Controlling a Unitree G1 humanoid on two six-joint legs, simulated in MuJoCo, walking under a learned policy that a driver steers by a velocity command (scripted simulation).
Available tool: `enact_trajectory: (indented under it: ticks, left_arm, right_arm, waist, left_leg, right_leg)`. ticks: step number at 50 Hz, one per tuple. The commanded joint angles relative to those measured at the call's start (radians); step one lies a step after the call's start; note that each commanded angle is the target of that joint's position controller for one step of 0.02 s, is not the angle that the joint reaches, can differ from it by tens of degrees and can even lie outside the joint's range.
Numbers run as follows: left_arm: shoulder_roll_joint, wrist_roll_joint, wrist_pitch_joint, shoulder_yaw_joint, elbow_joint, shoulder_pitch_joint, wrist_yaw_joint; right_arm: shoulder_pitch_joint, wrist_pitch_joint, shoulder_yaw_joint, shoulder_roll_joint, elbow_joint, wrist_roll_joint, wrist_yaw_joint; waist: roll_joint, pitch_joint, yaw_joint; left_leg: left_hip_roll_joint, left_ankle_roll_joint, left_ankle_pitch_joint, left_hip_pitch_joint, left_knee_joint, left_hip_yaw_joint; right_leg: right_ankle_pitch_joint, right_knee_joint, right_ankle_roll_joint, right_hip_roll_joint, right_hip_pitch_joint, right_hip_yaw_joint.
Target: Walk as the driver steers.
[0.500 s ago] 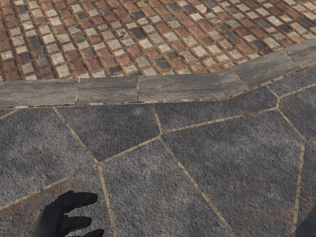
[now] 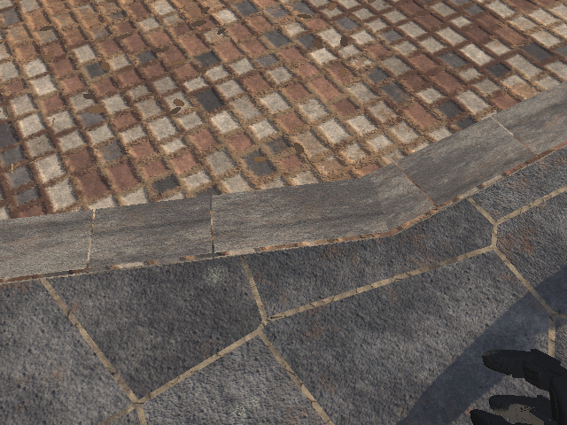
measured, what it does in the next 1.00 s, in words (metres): steps on the spot, turning right: left foot, then right foot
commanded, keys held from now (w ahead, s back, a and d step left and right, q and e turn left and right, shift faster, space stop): e+shift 0.46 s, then shift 0.20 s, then q+shift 0.34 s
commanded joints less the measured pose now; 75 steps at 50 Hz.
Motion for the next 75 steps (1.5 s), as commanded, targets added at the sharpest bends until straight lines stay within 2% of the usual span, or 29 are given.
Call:
enact_trajectory:
  ticks: [1,4,5,6,7,9,12,20,26,27,28,29,30,31,32,34,37,42,48,52,53,54,55,56,58,59,65,70,75]
  left_arm:
    - [0.151,0.002,0.01,0.048,-0.107,-0.053,0.02]
    - [0.108,-0.007,0.021,0.043,-0.142,-0.088,0.015]
    - [0.04,0.002,0.028,0.025,-0.132,-0.001,0.01]
    - [0.062,-0.003,0.025,0.028,-0.161,0.035,0.006]
    - [0.156,0.012,0.015,0.049,-0.152,0.061,-0.005]
    - [0.203,0.003,0.033,0.071,-0.113,0.029,-0.006]
    - [0.127,-0.001,0.044,0.048,-0.139,-0.013,-0.013]
    - [0.075,0.005,0.034,0.022,-0.205,-0.14,-0.042]
    - [0.075,0.009,0.06,0.039,-0.193,-0.105,-0.067]
    - [0.098,0.013,0.058,0.05,-0.166,-0.047,-0.059]
    - [0.194,0.012,0.05,0.077,-0.159,0.01,-0.042]
    - [0.289,0.04,0.037,0.084,-0.187,-0.03,-0.033]
    - [0.221,0.063,0.015,0.07,-0.192,-0.014,-0.041]
    - [0.194,0.063,0.0,0.053,-0.173,-0.051,-0.041]
    - [0.162,0.046,-0.007,0.046,-0.169,-0.117,-0.035]
    - [0.098,0.029,-0.009,0.015,-0.168,-0.195,-0.024]
    - [-0.01,0.057,-0.027,-0.027,-0.129,-0.229,-0.021]
    - [0.125,0.056,-0.009,0.019,-0.083,-0.185,-0.007]
    - [0.115,0.041,-0.001,0.031,-0.072,-0.22,-0.001]
    - [0.112,0.013,0.006,0.042,-0.06,-0.246,-0.001]
    - [0.081,0.016,0.004,0.04,-0.041,-0.196,-0.006]
    - [0.024,0.063,-0.002,0.024,-0.093,-0.239,-0.012]
    - [0.033,0.063,-0.015,0.02,-0.138,-0.362,-0.011]
    - [0.058,0.042,-0.021,0.027,-0.138,-0.372,-0.013]
    - [0.073,0.04,-0.027,0.034,-0.109,-0.334,-0.004]
    - [0.085,0.044,-0.027,0.039,-0.103,-0.318,0.0]
    - [0.05,0.029,-0.035,0.026,-0.083,-0.304,-0.01]
    - [0.064,0.025,-0.045,0.03,-0.079,-0.324,-0.018]
    - [0.089,0.024,-0.069,0.035,-0.065,-0.289,-0.037]
  right_arm:
    - [0.018,-0.021,-0.045,-0.113,-0.056,0.008,0.005]
    - [0.104,-0.044,-0.065,-0.128,-0.02,0.013,0.015]
    - [0.104,-0.039,-0.072,-0.158,-0.027,-0.001,0.009]
    - [0.093,-0.023,-0.077,-0.191,-0.038,-0.045,0.008]
    - [0.089,-0.02,-0.081,-0.16,-0.045,-0.043,0.007]
    - [0.044,-0.008,-0.067,-0.091,-0.064,-0.022,-0.003]
    - [0.056,0.009,-0.068,-0.108,-0.054,-0.019,-0.017]
    - [0.121,0.022,-0.11,-0.19,-0.016,-0.016,-0.01]
    - [0.128,0.006,-0.126,-0.205,0.013,0.04,0.019]
    - [0.168,0.003,-0.116,-0.167,0.034,0.045,0.024]
    - [0.202,0.002,-0.099,-0.113,0.031,0.015,0.033]
    - [0.189,0.004,-0.082,-0.087,-0.026,-0.029,0.03]
    - [0.102,0.008,-0.102,-0.151,-0.023,-0.014,0.019]
    - [0.084,0.015,-0.105,-0.159,-0.02,0.012,0.011]
    - [0.112,0.023,-0.105,-0.143,0.004,0.012,-0.001]
    - [0.176,0.039,-0.107,-0.149,0.038,-0.002,-0.008]
    - [0.252,0.047,-0.083,-0.091,0.084,0.014,0.007]
    - [0.159,0.059,-0.084,-0.151,0.011,0.029,0.022]
    - [0.197,0.071,-0.082,-0.11,-0.01,0.032,0.042]
    - [0.28,0.077,-0.094,-0.105,-0.002,0.035,0.057]
    - [0.321,0.074,-0.116,-0.161,0.004,0.027,0.044]
    - [0.357,0.064,-0.156,-0.322,-0.017,0.019,0.024]
    - [0.385,0.039,-0.146,-0.311,-0.041,-0.02,0.037]
    - [0.355,0.017,-0.14,-0.286,-0.044,-0.022,0.042]
    - [0.252,0.011,-0.129,-0.237,-0.057,0.024,0.023]
    - [0.219,0.021,-0.121,-0.22,-0.069,0.038,0.011]
    - [0.243,0.048,-0.127,-0.239,-0.092,0.033,-0.016]
    - [0.211,0.063,-0.132,-0.249,-0.121,0.028,-0.017]
    - [0.178,0.071,-0.122,-0.231,-0.144,0.021,-0.009]
  waist:
    - [-0.185,-0.144,-0.066]
    - [-0.175,-0.146,-0.096]
    - [-0.012,-0.214,-0.045]
    - [0.213,-0.203,-0.006]
    - [0.224,-0.206,-0.005]
    - [0.079,-0.13,-0.022]
    - [0.087,-0.077,-0.042]
    - [0.131,-0.148,-0.097]
    - [0.131,-0.15,-0.051]
    - [0.076,-0.158,-0.035]
    - [-0.154,-0.165,-0.041]
    - [-0.398,-0.199,-0.069]
    - [-0.25,-0.265,0.025]
    - [-0.203,-0.205,-0.005]
    - [-0.164,-0.174,-0.042]
    - [-0.179,-0.167,-0.086]
    - [-0.162,-0.175,-0.11]
    - [-0.176,-0.07,-0.038]
    - [-0.138,-0.08,-0.056]
    - [-0.12,-0.125,-0.113]
    - [0.001,-0.126,-0.114]
    - [0.326,-0.117,-0.098]
    - [0.268,-0.199,-0.171]
    - [0.147,-0.189,-0.156]
    - [0.036,-0.141,-0.095]
    - [0.043,-0.142,-0.076]
    - [0.072,-0.152,-0.08]
    - [0.129,-0.124,-0.089]
    - [0.17,-0.167,-0.101]
  left_leg:
    - [-0.033,0.006,0.018,0.137,-0.12,0.02]
    - [0.048,0.058,0.182,0.347,-0.392,0.032]
    - [0.243,0.146,0.289,0.52,-0.379,-0.113]
    - [0.423,0.296,0.449,0.559,-0.396,-0.342]
    - [0.491,0.364,0.415,0.536,-0.409,-0.406]
    - [0.354,0.295,0.267,0.463,-0.378,-0.164]
    - [0.285,0.283,0.279,0.39,-0.407,0.005]
    - [0.361,0.318,0.365,0.483,-0.411,0.184]
    - [0.38,0.229,0.328,0.444,-0.275,0.275]
    - [0.34,0.167,0.276,0.359,-0.175,0.321]
    - [0.241,0.073,-0.037,0.126,0.069,0.404]
    - [0.125,0.004,-0.473,-0.144,0.33,0.367]
    - [0.124,0.009,-0.458,-0.137,0.477,0.223]
    - [0.136,0.029,-0.376,-0.131,0.498,0.2]
    - [0.145,0.035,-0.293,-0.129,0.464,0.188]
    - [0.133,0.017,-0.182,-0.046,0.479,0.206]
    - [0.146,0.007,-0.085,0.108,0.302,0.199]
    - [0.142,0.021,-0.197,0.084,0.181,0.225]
    - [0.153,0.049,-0.25,0.098,0.128,0.266]
    - [0.094,0.115,-0.038,0.285,-0.163,0.326]
    - [0.119,0.168,0.193,0.405,-0.276,0.209]
    - [0.38,0.32,0.688,0.599,-0.295,-0.214]
    - [0.464,0.485,0.721,0.615,-0.336,-0.372]
    - [0.426,0.464,0.636,0.627,-0.346,-0.303]
    - [0.328,0.357,0.545,0.602,-0.326,-0.186]
    - [0.302,0.333,0.541,0.571,-0.329,-0.158]
    - [0.226,0.302,0.448,0.539,-0.323,-0.185]
    - [0.188,0.278,0.294,0.445,-0.308,-0.283]
    - [0.184,0.269,0.438,0.471,-0.23,-0.34]
  right_leg:
    - [0.126,-0.064,-0.092,-0.214,0.098,0.31]
    - [0.001,0.053,-0.04,-0.149,0.062,0.31]
    - [-0.376,0.256,0.0,-0.067,-0.045,0.194]
    - [-0.554,0.437,0.048,0.029,-0.229,0.027]
    - [-0.502,0.624,0.098,-0.064,-0.282,-0.014]
    - [-0.354,0.747,0.141,-0.124,-0.304,-0.061]
    - [-0.248,0.812,0.167,-0.169,-0.332,-0.163]
    - [-0.183,0.509,0.16,-0.262,-0.235,-0.243]
    - [-0.1,0.093,0.055,-0.2,0.034,-0.315]
    - [0.028,-0.023,0.018,-0.176,0.178,-0.295]
    - [0.404,-0.073,-0.052,-0.337,0.38,-0.06]
    - [0.652,-0.026,-0.262,-0.587,0.431,0.228]
    - [0.546,-0.065,-0.315,-0.579,0.356,0.199]
    - [0.434,-0.076,-0.256,-0.512,0.294,0.099]
    - [0.335,-0.077,-0.192,-0.449,0.26,0.036]
    - [0.385,-0.077,-0.16,-0.409,0.188,-0.05]
    - [0.32,-0.091,-0.13,-0.365,0.146,-0.177]
    - [0.164,-0.122,-0.192,-0.477,0.166,-0.105]
    - [0.327,-0.07,-0.18,-0.523,0.227,-0.15]
    - [0.286,0.083,-0.071,-0.481,0.195,-0.285]
    - [0.104,0.249,0.013,-0.404,0.086,-0.365]
    - [-0.405,0.572,0.128,-0.232,-0.273,-0.429]
    - [-0.588,0.765,0.143,-0.127,-0.4,-0.224]
    - [-0.53,0.826,0.127,-0.15,-0.436,-0.159]
    - [-0.352,0.761,0.112,-0.18,-0.457,-0.135]
    - [-0.3,0.725,0.116,-0.183,-0.417,-0.129]
    - [-0.177,0.498,0.156,-0.109,-0.331,-0.117]
    - [-0.155,0.337,0.158,-0.078,-0.239,-0.091]
    - [-0.165,0.205,0.132,-0.095,-0.126,-0.095]
Keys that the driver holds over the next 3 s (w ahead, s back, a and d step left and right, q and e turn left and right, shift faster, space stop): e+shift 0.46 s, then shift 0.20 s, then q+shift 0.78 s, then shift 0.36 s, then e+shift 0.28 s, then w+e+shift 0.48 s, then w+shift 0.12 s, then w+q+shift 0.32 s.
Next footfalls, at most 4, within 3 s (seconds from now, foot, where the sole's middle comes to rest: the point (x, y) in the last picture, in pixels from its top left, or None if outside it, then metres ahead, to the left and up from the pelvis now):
0.10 left None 0.17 0.12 -0.78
0.54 right None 0.04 -0.14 -0.78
1.06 left None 0.12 0.08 -0.78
1.58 right None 0.19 -0.13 -0.78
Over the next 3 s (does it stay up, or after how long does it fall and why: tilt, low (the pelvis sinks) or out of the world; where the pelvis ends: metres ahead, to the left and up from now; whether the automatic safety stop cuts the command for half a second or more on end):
stays up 0.61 -0.27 0.00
